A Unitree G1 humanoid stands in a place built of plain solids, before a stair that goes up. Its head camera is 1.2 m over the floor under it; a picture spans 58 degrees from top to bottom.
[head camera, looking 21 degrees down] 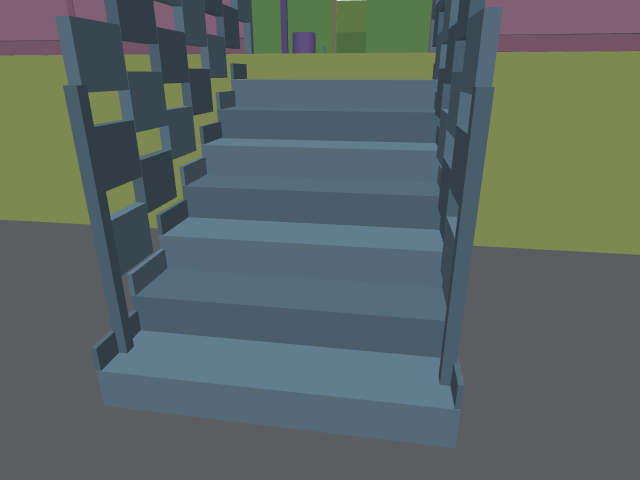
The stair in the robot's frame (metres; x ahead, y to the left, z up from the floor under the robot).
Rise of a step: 0.17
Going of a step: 0.28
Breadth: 1.32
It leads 9 degrees to the right of straight ahead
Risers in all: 8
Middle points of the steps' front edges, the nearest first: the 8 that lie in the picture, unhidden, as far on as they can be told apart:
1.23 0.19 0.17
1.51 0.14 0.33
1.78 0.10 0.50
2.06 0.06 0.67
2.34 0.01 0.83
2.61 -0.03 1.00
2.89 -0.07 1.16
3.17 -0.12 1.33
